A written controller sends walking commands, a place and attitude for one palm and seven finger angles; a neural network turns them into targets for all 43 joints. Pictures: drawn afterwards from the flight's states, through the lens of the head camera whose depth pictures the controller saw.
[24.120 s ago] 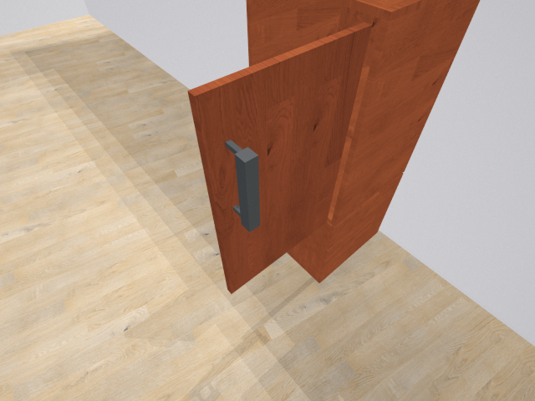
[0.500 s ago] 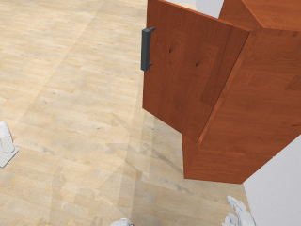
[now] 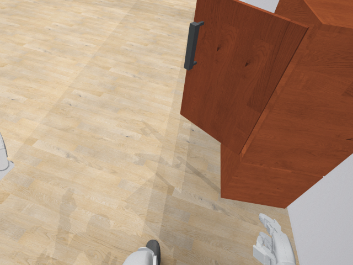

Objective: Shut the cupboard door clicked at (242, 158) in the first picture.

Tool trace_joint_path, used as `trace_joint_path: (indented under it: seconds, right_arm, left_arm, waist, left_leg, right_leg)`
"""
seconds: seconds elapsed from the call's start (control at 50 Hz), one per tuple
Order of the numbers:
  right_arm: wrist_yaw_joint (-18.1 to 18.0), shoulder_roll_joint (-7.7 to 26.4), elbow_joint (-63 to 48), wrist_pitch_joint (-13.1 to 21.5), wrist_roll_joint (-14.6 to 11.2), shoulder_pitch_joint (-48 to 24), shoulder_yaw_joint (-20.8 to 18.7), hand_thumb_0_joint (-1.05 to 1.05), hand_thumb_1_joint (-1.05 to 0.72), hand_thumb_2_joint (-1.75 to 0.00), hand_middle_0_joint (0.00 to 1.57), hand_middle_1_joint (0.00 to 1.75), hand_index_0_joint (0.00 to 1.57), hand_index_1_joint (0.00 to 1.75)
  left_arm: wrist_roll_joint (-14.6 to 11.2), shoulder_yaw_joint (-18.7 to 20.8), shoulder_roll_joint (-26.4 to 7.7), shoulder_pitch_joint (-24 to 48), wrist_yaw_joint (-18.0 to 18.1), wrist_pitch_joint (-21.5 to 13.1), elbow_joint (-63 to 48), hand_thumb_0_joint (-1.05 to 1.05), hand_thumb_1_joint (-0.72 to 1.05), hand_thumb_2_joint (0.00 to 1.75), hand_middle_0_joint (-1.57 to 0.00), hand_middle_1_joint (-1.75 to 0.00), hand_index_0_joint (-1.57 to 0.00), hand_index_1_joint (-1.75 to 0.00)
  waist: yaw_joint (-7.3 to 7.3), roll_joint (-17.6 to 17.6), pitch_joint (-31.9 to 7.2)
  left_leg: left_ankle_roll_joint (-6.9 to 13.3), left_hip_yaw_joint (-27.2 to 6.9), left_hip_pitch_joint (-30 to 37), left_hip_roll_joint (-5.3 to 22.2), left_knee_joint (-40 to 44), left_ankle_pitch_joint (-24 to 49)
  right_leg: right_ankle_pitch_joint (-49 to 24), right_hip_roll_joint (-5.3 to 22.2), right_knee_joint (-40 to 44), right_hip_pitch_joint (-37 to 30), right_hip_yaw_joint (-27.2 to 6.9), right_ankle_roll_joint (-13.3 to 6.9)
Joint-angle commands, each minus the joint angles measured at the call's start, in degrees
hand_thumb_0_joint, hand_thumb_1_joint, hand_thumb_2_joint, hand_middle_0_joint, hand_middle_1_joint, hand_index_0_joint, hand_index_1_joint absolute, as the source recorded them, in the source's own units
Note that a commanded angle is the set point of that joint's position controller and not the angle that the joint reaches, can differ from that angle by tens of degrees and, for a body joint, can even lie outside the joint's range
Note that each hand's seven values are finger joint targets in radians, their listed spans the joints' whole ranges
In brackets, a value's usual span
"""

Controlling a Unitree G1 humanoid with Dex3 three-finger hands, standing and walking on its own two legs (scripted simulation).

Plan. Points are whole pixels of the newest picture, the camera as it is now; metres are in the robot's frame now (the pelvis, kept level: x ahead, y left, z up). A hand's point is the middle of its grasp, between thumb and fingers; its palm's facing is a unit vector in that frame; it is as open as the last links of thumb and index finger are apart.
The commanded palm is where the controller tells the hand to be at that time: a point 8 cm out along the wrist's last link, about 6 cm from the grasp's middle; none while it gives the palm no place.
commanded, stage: stop stepping back and stand still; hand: left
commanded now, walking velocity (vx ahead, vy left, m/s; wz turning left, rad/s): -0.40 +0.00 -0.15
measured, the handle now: (194, 46) +0.85 -0.03 +0.08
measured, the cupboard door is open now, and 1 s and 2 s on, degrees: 55 55 55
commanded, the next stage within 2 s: let the arm hang, fingers relaxed in 1.40 s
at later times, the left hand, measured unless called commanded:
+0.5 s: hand out of the picture +0.12 +0.29 +0.22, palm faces +0.25 -0.84 -0.49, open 7.4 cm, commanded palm +0.08 +0.34 +0.19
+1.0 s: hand out of the picture +0.11 +0.32 +0.20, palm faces +0.36 -0.80 -0.47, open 7.4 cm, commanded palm +0.07 +0.36 +0.19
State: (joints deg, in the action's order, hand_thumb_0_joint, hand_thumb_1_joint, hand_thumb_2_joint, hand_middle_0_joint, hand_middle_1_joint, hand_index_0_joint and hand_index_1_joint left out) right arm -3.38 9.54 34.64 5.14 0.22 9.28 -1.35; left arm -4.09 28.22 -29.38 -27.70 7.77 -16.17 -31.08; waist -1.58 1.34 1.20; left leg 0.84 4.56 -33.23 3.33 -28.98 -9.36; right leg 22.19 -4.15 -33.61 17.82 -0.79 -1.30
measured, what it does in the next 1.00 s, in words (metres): walks backwards: left foot, then right foot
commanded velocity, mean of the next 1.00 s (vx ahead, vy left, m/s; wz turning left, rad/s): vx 0.13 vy -0.09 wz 0.00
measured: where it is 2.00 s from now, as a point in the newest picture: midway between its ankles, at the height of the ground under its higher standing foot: outside the picture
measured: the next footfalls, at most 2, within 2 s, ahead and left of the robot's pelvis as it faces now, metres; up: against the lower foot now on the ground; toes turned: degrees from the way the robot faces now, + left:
left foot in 0.12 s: +0.12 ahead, +0.09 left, +0.00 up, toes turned -4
right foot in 0.46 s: -0.11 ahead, +0.01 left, +0.00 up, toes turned -14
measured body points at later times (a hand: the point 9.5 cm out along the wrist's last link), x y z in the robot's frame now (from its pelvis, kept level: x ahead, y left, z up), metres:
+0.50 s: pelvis -0.12 +0.08 +0.01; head -0.13 +0.11 +0.45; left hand +0.10 +0.34 +0.24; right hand -0.02 -0.19 -0.07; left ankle +0.01 +0.14 -0.69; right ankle -0.21 +0.00 -0.72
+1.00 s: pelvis -0.12 +0.09 +0.01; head -0.13 +0.08 +0.46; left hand +0.09 +0.36 +0.22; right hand -0.04 -0.16 -0.10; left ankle -0.07 +0.21 -0.68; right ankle -0.15 +0.02 -0.72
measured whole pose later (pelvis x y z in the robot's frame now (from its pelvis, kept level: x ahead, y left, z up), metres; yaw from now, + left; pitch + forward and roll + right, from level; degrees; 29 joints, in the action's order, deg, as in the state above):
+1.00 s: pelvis -0.12 +0.09 +0.01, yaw -10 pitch -1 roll +1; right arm -3.5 11.2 39.9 2.4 0.1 16.4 0.5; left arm -2.1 25.1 -23.6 -31.8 10.7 -11.2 -26.1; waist 0.6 0.6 -2.1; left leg -0.8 2.6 -26.6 2.3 -52.2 -21.2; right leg 18.6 -1.4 -30.0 11.3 5.2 -4.4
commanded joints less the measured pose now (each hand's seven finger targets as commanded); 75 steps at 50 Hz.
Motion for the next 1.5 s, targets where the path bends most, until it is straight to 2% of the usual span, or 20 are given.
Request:
trace_joint_path:
  seconds: [0.0, 0.06, 0.1, 0.16, 0.34, 0.4, 0.44, 0.48, 0.58, 0.62, 0.64, 0.76, 0.8, 0.84, 0.86, 0.94, 1.04, 1.14, 1.46, 1.48]
  right_arm:
    - [0.21, 7.88, -5.56, 0.75, 0.01, -1.26, -3.53, 0.00, -0.90, -0.90, 0.20, 0.30, 0.20, 0.30]
    - [-0.84, 7.79, -5.33, -0.08, 0.62, 0.52, -0.67, 0.00, -0.90, -0.90, 0.20, 0.30, 0.20, 0.30]
    - [-2.51, 13.04, -5.79, 2.33, -0.19, -1.26, -1.71, 0.00, -0.90, -0.90, 0.20, 0.30, 0.20, 0.30]
    - [-0.54, 10.88, -6.85, 5.46, -0.80, -1.91, -2.84, 0.00, -0.90, -0.90, 0.20, 0.30, 0.20, 0.30]
    - [1.54, 7.51, -7.22, 1.09, 1.38, -1.35, -1.74, 0.00, -0.90, -0.90, 0.20, 0.30, 0.20, 0.30]
    - [0.64, 7.23, -5.19, -1.51, -0.11, 1.06, -1.15, 0.00, -0.90, -0.90, 0.20, 0.30, 0.20, 0.30]
    - [0.48, 8.13, -5.96, -0.81, 0.77, -1.35, -0.24, 0.00, -0.90, -0.90, 0.20, 0.30, 0.20, 0.30]
    - [-0.38, 10.57, -5.36, -0.02, -1.21, -1.85, -2.50, 0.00, -0.90, -0.90, 0.20, 0.30, 0.20, 0.30]
    - [-2.80, 10.02, -6.00, -0.34, -0.73, -1.71, -0.51, 0.00, -0.90, -0.90, 0.20, 0.30, 0.20, 0.30]
    - [-2.53, 11.18, -8.48, 1.35, -0.48, -1.71, -0.66, 0.00, -0.90, -0.90, 0.20, 0.30, 0.20, 0.30]
    - [-2.24, 9.60, -7.26, 2.01, 0.19, -1.57, -0.15, 0.00, -0.90, -0.90, 0.20, 0.30, 0.20, 0.30]
    - [-0.16, 9.16, -6.63, 1.78, 0.52, -1.16, -0.84, 0.00, -0.90, -0.90, 0.20, 0.30, 0.20, 0.30]
    - [-0.23, 8.54, -6.66, 0.53, 0.25, -0.06, -1.22, 0.00, -0.90, -0.90, 0.20, 0.30, 0.20, 0.30]
    - [-0.52, 8.06, -6.75, 0.16, 0.32, 0.84, -1.26, 0.00, -0.90, -0.90, 0.20, 0.30, 0.20, 0.30]
    - [-0.38, 8.44, -5.89, 1.05, 0.12, 0.36, -1.32, 0.00, -0.90, -0.90, 0.20, 0.30, 0.20, 0.30]
    - [-1.25, 8.38, -4.35, 0.90, -0.03, -0.67, -0.42, 0.00, -0.90, -0.90, 0.20, 0.30, 0.20, 0.30]
    - [-2.11, 8.20, -5.46, 2.33, -0.28, -2.16, -0.53, 0.00, -0.90, -0.90, 0.20, 0.30, 0.20, 0.30]
    - [-2.18, 9.03, -7.68, 1.87, -0.75, -1.73, -1.10, 0.00, -0.90, -0.90, 0.20, 0.30, 0.20, 0.30]
    - [-2.07, 8.94, -9.19, -0.64, -1.26, -1.69, -0.03, 0.00, -0.90, -0.90, 0.20, 0.30, 0.20, 0.30]
    - [3.49, 15.70, -0.39, 2.90, -1.83, -6.05, -0.98, 0.00, -0.90, -0.90, 0.20, 0.30, 0.20, 0.30]
  left_arm:
    - [1.02, 4.12, -8.16, -1.51, 1.69, -1.14, -10.58, 0.00, 0.90, 0.90, -0.20, -0.30, -0.20, -0.30]
    - [1.95, 0.00, -5.29, 12.23, 1.84, 0.41, -9.81, 0.00, 0.90, 0.90, -0.20, -0.30, -0.20, -0.30]
    - [1.68, 0.78, -4.72, 16.82, 2.65, -0.16, -9.32, 0.00, 0.90, 0.90, -0.20, -0.30, -0.20, -0.30]
    - [1.52, 3.19, -7.29, 12.54, 1.46, -0.59, -12.43, 0.00, 0.90, 0.90, -0.20, -0.30, -0.20, -0.30]
    - [-0.60, 3.55, -7.96, -6.67, 2.26, 6.44, -18.06, 0.00, 0.90, 0.90, -0.20, -0.30, -0.20, -0.30]
    - [-0.95, 6.88, -12.75, -0.69, 2.02, 6.40, -15.32, 0.00, 0.90, 0.90, -0.20, -0.30, -0.20, -0.30]
    - [-1.07, 11.44, -16.43, 7.89, 3.54, 3.93, -8.82, 0.00, 0.90, 0.90, -0.20, -0.30, -0.20, -0.30]
    - [0.19, 1.92, -6.09, 8.26, 2.84, 5.64, -0.79, 0.00, 0.90, 0.90, -0.20, -0.30, -0.20, -0.30]
    - [0.97, -1.63, -5.59, 9.89, 3.19, 5.17, -7.78, 0.00, 0.90, 0.90, -0.20, -0.30, -0.20, -0.30]
    - [0.17, 1.32, -7.61, 8.99, 3.03, 2.72, -15.93, 0.00, 0.90, 0.90, -0.20, -0.30, -0.20, -0.30]
    - [-0.01, 3.63, -9.80, 5.54, 2.25, 1.88, -14.66, 0.00, 0.90, 0.90, -0.20, -0.30, -0.20, -0.30]
    - [0.88, 7.67, -8.76, -6.18, 2.58, 2.37, -16.14, 0.00, 0.90, 0.90, -0.20, -0.30, -0.20, -0.30]
    - [1.48, 6.46, -6.80, -6.29, 2.97, 3.42, -11.66, 0.00, 0.90, 0.90, -0.20, -0.30, -0.20, -0.30]
    - [1.01, 7.28, -8.52, -2.69, 3.80, 3.48, -8.80, 0.00, 0.90, 0.90, -0.20, -0.30, -0.20, -0.30]
    - [1.37, 6.54, -7.40, 0.92, 4.34, 2.86, -7.79, 0.00, 0.90, 0.90, -0.20, -0.30, -0.20, -0.30]
    - [1.87, 1.37, -3.74, 1.91, 3.81, 2.30, -0.82, 0.00, 0.90, 0.90, -0.20, -0.30, -0.20, -0.30]
    - [2.38, -0.16, -4.00, 4.83, 3.85, 1.55, -7.11, 0.00, 0.90, 0.90, -0.20, -0.30, -0.20, -0.30]
    - [2.25, 3.85, -6.55, -0.20, 3.62, 1.03, -12.83, 0.00, 0.90, 0.90, -0.20, -0.30, -0.20, -0.30]
    - [0.64, 3.07, -6.65, -2.09, 3.00, 4.22, -9.94, 0.00, 0.90, 0.90, -0.20, -0.30, -0.20, -0.30]
    - [4.33, -24.18, 8.29, 1.36, -5.16, 12.80, 33.19, 0.00, 0.90, 0.90, -0.20, -0.30, -0.20, -0.30]
  waist:
    - [1.26, -15.82, -4.44]
    - [-1.47, -9.27, 2.41]
    - [0.00, 22.63, 1.14]
    - [1.11, 13.49, -7.99]
    - [2.33, 17.36, -10.31]
    - [0.48, -10.49, -4.72]
    - [-0.56, -11.02, -2.09]
    - [-0.07, -13.45, 5.06]
    - [-0.93, 5.18, 5.31]
    - [-0.42, 18.75, 2.35]
    - [-0.57, 14.23, 0.79]
    - [1.56, 16.60, -5.14]
    - [1.17, 6.92, -4.71]
    - [0.91, -10.93, -2.19]
    - [0.66, -10.54, -2.78]
    - [0.62, -7.76, 1.08]
    - [1.98, -8.33, -2.90]
    - [2.30, 9.59, -9.15]
    - [0.95, 1.30, -8.24]
    - [-0.20, 3.24, -2.34]
  left_leg:
    - [-4.42, -4.38, 24.58, -3.76, -35.28, -14.11]
    - [-2.10, -7.87, 20.46, 0.62, -11.20, -15.79]
    - [3.26, -24.73, 6.68, 13.85, 18.93, -22.28]
    - [2.56, -30.39, 7.17, 15.46, 23.89, -42.51]
    - [-9.17, -4.21, 11.40, 3.31, 21.87, -19.58]
    - [-3.81, -1.34, 13.95, -1.66, -20.71, -11.50]
    - [-3.27, -6.68, 3.22, 1.43, -38.43, -12.58]
    - [-1.77, -7.90, -1.12, 2.73, -30.93, -10.56]
    - [0.03, -1.47, 20.64, 1.24, 0.03, -14.19]
    - [7.38, -36.38, 23.50, 17.66, 18.79, -25.24]
    - [7.01, -39.64, 16.45, 18.85, 23.02, -37.01]
    - [1.83, -8.95, 1.83, 9.42, 15.27, -30.47]
    - [0.50, -4.13, -1.71, 5.07, 1.07, -27.48]
    - [-1.52, -1.62, -6.63, -1.74, -25.84, -16.90]
    - [-1.74, -3.94, -6.27, -1.55, -31.27, -16.77]
    - [-1.85, -2.49, 1.00, 0.22, -22.49, -10.44]
    - [-0.31, 0.45, 15.03, -2.17, -2.51, -3.28]
    - [2.84, -9.05, 27.36, 7.08, 2.66, 28.49]
    - [0.03, -5.31, 19.15, 3.30, 1.44, 8.37]
    - [-0.02, -4.92, 16.07, 4.80, -5.87, 17.42]
  right_leg:
    - [20.44, 23.82, 28.32, 31.95, -23.44, -10.91]
    - [9.66, 14.68, 13.29, 25.25, -6.44, -2.15]
    - [8.15, 1.47, -16.85, 11.79, 1.95, 2.59]
    - [7.36, -1.92, -35.46, 5.32, -2.01, 2.87]
    - [9.99, -5.26, 7.40, -20.63, 11.10, -2.51]
    - [1.49, 18.56, 24.22, -0.74, -7.56, -9.59]
    - [5.01, 26.93, 24.89, 0.96, -13.56, -15.53]
    - [10.45, 22.08, 20.79, 0.55, -14.65, -12.64]
    - [13.87, 10.67, 2.35, 9.20, 3.80, -5.68]
    - [12.22, 0.55, -18.75, 14.74, 5.07, -0.02]
    - [10.24, 2.16, -24.35, 10.10, -0.11, -0.34]
    - [3.46, 0.18, -2.52, -15.45, 8.72, -0.76]
    - [6.13, 4.03, 8.31, -18.39, 2.16, -2.55]
    - [9.63, 22.67, 22.92, -11.89, -26.79, -11.52]
    - [4.69, 24.22, 22.69, -10.10, -29.74, -12.39]
    - [-9.95, 18.76, 18.10, -5.69, -10.75, -8.43]
    - [-26.41, 15.60, 12.05, -9.11, -4.21, -3.37]
    - [-24.25, 6.48, 3.01, -5.17, 0.95, 2.56]
    - [-22.65, 9.82, 10.76, -8.07, -2.00, 0.87]
    - [-28.43, 13.86, 2.28, -1.36, 4.08, -0.10]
